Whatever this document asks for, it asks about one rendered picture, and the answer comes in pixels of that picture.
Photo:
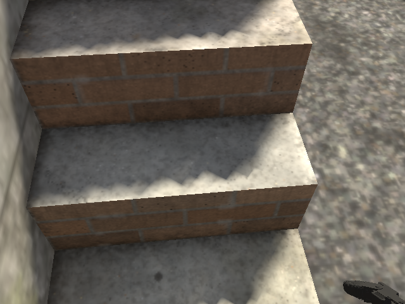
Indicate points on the robot right hand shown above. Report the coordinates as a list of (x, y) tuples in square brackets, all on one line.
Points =
[(372, 293)]

